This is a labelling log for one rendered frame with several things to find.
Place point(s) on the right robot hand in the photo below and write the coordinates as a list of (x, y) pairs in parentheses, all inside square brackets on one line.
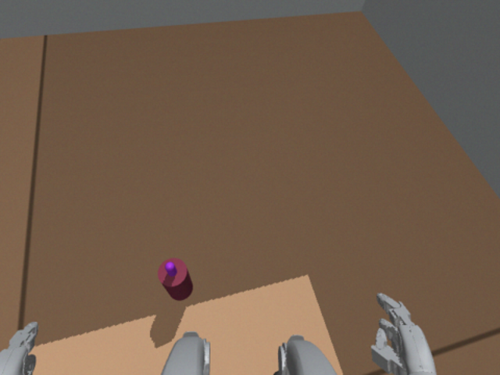
[(410, 351)]

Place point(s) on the left robot hand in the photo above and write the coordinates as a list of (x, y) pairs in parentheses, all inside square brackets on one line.
[(15, 360)]

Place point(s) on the bottle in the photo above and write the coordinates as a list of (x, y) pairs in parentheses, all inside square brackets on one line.
[(175, 278)]

